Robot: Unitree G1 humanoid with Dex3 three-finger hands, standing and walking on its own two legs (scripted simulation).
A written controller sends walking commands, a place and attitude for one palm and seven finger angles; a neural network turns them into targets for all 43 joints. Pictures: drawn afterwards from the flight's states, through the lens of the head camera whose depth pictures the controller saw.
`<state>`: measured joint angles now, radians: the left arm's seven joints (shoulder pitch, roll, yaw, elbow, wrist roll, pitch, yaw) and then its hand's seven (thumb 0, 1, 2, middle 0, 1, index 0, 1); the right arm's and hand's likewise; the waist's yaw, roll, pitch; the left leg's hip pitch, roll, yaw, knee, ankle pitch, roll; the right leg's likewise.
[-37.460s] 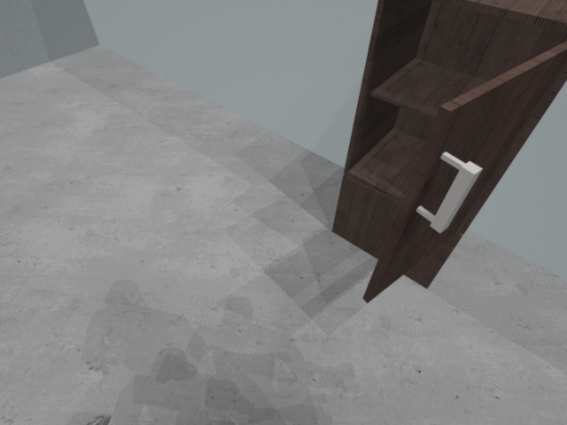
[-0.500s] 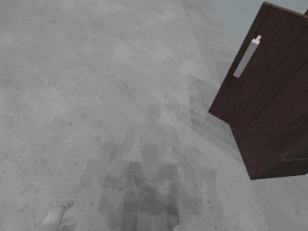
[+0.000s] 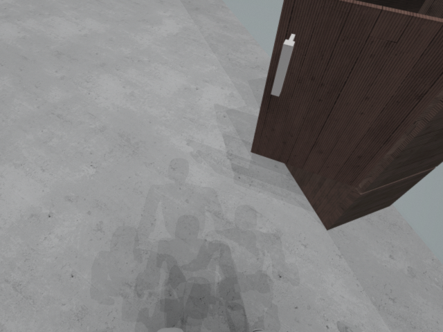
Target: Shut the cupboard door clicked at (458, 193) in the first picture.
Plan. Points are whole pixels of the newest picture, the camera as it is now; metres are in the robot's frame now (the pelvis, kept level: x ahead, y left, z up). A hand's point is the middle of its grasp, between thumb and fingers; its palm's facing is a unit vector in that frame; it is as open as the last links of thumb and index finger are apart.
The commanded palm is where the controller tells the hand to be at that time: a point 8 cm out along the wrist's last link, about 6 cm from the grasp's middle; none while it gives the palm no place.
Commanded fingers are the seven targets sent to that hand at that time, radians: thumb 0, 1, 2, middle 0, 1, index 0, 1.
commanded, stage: turn to face it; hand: left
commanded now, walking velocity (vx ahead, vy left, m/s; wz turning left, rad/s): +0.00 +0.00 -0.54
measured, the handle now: (283, 65) +0.75 -0.12 +0.05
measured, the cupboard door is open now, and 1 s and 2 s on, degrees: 47 47 47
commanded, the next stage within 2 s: take the last steps up to it in 0.48 s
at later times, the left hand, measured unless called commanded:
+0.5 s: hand out of the picture +0.13 +0.16 -0.15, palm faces -0.23 -0.94 -0.25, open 7.4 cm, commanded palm none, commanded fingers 0.00 0.90 0.90 -0.20 -0.30 -0.20 -0.30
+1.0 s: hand (182, 292) +0.21 +0.09 -0.15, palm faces -0.35 -0.91 -0.21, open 7.4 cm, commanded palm none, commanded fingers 0.00 0.90 0.90 -0.20 -0.30 -0.20 -0.30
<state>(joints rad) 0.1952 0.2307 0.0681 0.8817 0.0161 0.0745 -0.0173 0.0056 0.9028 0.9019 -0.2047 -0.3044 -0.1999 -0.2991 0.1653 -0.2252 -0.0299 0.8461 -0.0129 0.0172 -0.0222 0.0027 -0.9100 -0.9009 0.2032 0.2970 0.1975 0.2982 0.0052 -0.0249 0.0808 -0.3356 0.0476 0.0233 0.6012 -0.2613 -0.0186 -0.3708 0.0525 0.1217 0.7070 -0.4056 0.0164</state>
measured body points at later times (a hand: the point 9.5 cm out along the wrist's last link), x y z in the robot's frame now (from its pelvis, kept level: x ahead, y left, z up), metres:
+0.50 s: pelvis +0.01 -0.01 +0.01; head +0.04 -0.03 +0.46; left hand +0.14 +0.21 -0.13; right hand +0.00 -0.28 -0.14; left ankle +0.03 +0.11 -0.68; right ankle -0.03 -0.13 -0.73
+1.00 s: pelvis +0.06 -0.06 +0.01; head +0.08 -0.07 +0.45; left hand +0.23 +0.14 -0.13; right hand -0.08 -0.26 -0.15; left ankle +0.05 +0.09 -0.70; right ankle +0.01 -0.15 -0.73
